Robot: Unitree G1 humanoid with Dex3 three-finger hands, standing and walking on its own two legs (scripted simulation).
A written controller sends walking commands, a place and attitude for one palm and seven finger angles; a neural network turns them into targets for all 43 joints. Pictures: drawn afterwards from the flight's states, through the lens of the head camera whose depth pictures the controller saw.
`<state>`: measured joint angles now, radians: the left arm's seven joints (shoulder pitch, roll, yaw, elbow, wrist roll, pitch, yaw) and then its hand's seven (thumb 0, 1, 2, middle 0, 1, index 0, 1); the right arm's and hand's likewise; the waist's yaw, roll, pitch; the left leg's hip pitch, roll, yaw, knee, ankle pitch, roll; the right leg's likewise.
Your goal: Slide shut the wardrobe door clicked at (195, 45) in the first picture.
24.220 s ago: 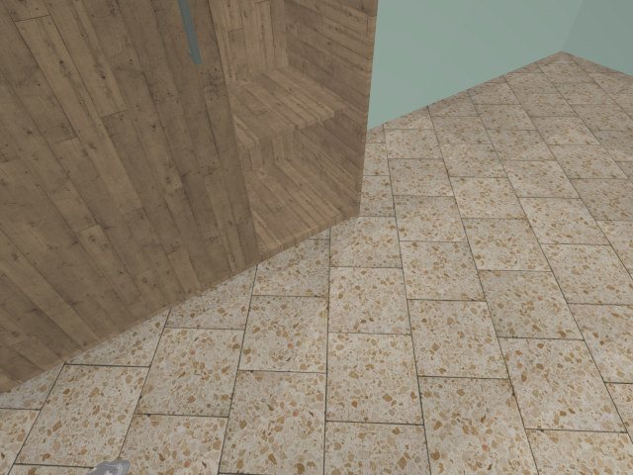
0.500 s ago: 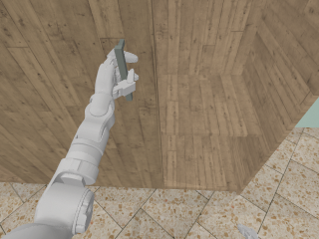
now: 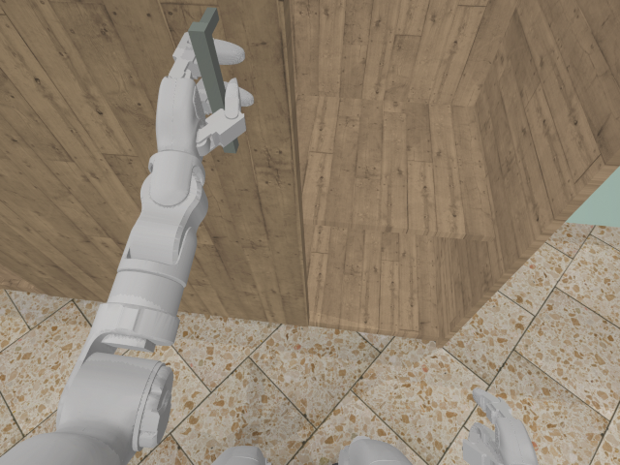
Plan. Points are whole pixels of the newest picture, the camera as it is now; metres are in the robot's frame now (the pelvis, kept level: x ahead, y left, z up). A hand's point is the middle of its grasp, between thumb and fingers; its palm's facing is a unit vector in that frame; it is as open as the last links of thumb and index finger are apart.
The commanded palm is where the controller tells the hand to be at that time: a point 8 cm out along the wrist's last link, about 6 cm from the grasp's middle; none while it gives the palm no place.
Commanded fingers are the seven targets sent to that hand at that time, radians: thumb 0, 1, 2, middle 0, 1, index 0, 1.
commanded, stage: step sideways, sliding the door along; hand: left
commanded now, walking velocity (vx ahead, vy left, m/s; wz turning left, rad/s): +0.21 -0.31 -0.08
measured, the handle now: (221, 87) +0.49 +0.14 +0.19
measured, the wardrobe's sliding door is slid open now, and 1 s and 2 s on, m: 0.41 0.14 0.00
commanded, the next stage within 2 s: stop walking and hold the door there in 1.86 s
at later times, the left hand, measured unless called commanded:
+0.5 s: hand (329, 122) +0.44 +0.01 +0.18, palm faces +0.19 -0.98 -0.06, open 5.9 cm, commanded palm +0.41 +0.00 +0.19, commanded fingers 0.00 0.90 0.90 -0.45 -1.40 -0.45 -1.40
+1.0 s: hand (495, 137) +0.43 -0.16 +0.18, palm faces +0.13 -0.99 -0.09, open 5.9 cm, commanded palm +0.40 -0.14 +0.18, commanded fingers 0.00 0.90 0.90 -0.45 -1.40 -0.45 -1.40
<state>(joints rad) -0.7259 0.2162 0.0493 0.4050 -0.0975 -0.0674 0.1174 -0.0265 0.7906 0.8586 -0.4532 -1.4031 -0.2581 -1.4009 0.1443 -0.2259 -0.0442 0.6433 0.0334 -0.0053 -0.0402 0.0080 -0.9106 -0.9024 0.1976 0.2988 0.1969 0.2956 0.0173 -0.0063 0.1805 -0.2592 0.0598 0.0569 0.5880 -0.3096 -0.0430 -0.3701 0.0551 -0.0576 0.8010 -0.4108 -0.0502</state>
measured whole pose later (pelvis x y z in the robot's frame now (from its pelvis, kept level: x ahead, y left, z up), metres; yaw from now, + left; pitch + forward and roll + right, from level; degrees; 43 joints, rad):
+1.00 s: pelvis +0.08 -0.28 +0.01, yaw +5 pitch +0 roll +4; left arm -0.29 0.11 -0.06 -0.15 -0.07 -0.16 0.14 -0.01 0.82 0.85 -0.50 -1.41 -0.18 -1.40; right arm 0.00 -0.19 -0.03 0.58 0.03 -0.05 0.01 0.01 -0.91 -0.90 0.20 0.30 0.19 0.30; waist 0.06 0.02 0.24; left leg -0.31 0.11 0.06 0.79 -0.51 -0.05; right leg -0.30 0.05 -0.05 0.58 -0.27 -0.13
